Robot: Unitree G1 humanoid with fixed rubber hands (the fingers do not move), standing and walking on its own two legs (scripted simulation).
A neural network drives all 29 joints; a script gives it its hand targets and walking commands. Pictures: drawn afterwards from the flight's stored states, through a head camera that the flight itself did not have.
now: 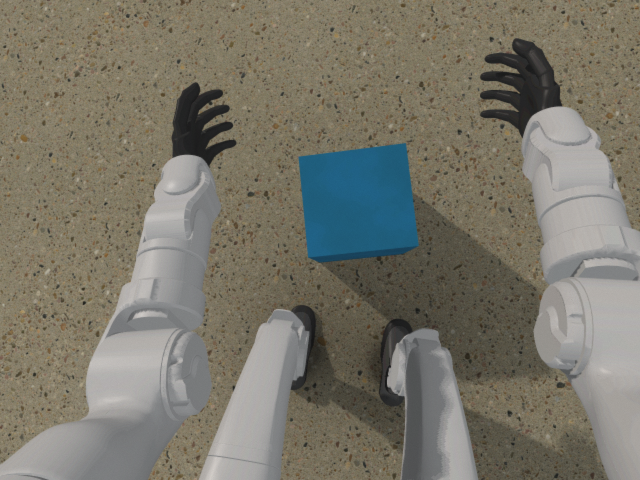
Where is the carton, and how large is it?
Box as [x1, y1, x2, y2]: [299, 143, 418, 262]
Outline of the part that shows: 405,143 299,156 308,257 320,262 403,253 418,245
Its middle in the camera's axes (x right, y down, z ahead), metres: +0.08 -0.07 +0.87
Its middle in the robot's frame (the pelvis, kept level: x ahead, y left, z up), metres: +0.48 +0.03 -0.51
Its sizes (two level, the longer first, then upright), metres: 0.210 0.200 0.250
